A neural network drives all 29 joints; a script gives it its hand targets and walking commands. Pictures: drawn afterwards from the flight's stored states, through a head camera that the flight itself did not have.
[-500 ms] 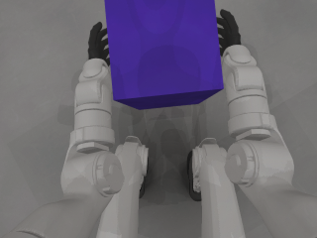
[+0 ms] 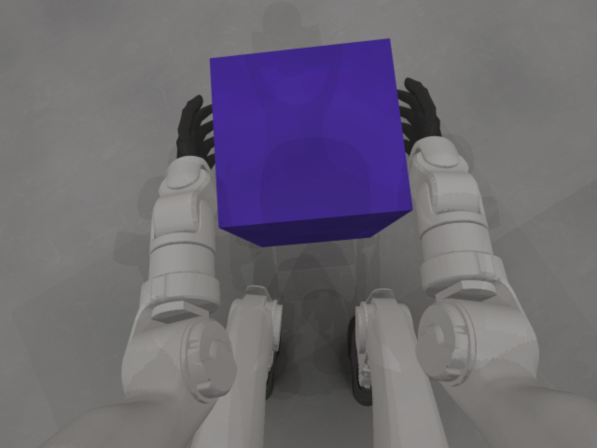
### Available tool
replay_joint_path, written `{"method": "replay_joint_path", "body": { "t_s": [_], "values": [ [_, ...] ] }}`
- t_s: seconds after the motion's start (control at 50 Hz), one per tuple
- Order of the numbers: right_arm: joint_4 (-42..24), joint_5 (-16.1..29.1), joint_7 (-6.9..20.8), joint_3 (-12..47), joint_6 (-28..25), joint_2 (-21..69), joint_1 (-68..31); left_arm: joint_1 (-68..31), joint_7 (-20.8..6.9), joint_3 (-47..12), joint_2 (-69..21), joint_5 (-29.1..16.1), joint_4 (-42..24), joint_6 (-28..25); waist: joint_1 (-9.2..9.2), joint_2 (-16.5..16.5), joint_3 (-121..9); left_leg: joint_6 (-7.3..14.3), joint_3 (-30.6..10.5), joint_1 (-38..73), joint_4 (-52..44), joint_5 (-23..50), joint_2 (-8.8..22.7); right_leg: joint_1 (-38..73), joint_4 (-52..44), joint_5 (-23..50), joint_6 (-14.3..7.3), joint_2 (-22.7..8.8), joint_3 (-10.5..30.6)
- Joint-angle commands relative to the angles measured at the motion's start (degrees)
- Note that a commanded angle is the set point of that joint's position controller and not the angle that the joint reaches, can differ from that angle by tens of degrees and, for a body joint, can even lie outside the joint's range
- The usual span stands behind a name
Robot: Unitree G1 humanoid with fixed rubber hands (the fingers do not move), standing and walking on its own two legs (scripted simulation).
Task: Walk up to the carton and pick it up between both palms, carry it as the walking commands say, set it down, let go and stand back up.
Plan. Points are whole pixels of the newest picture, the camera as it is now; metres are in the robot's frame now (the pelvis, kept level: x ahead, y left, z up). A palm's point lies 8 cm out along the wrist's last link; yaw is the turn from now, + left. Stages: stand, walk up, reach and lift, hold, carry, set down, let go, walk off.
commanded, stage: reach and lift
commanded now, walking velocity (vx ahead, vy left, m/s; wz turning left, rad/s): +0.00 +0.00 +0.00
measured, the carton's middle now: (309, 169) +0.46 +0.02 -0.12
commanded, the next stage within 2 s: none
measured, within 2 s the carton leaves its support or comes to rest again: neither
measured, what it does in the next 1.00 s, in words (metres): rises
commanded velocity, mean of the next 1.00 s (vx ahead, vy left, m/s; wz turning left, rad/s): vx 0.00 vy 0.00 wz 0.00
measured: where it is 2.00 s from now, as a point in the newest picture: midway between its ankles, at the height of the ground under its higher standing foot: (313, 373)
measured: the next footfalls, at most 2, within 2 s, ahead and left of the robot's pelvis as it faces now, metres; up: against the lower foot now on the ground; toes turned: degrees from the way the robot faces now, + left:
none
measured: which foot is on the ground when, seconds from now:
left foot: down 0.00-1.00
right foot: down 0.00-1.00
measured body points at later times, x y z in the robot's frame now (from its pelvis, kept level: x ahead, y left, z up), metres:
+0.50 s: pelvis +0.02 +0.00 +0.06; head +0.22 -0.01 +0.47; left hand +0.45 +0.17 +0.01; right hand +0.47 -0.13 +0.01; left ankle +0.09 +0.13 -0.51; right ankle +0.09 -0.11 -0.51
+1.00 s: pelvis +0.04 +0.00 +0.13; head +0.19 -0.01 +0.56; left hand +0.42 +0.17 +0.09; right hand +0.45 -0.13 +0.08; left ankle +0.09 +0.13 -0.51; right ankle +0.09 -0.11 -0.51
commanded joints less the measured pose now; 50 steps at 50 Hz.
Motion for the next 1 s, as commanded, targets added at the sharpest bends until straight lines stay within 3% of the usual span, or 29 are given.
{"method": "replay_joint_path", "body": {
  "t_s": [0.0,0.98],
  "values": [
    [1.9,7.3,11.8,28.0,-1.3,62.2,-32.6,-38.7,-13.6,-34.1,-59.4,-7.8,2.3,-0.8,0.63,-2.5,-53.9,0.2,5.8,26.7,-10.2,13.2,-8.2,37.0,-10.6,13.5,0.1,7.9,-2.8],
    [-1.8,5.8,12.0,33.3,-5.3,65.0,-9.0,-12.9,-13.1,-38.8,-63.5,-5.3,-0.4,-3.7,0.84,-1.9,-36.7,1.5,1.1,57.7,-36.2,21.7,-6.5,63.1,-36.6,21.8,-1.0,5.9,2.1]
  ]
}}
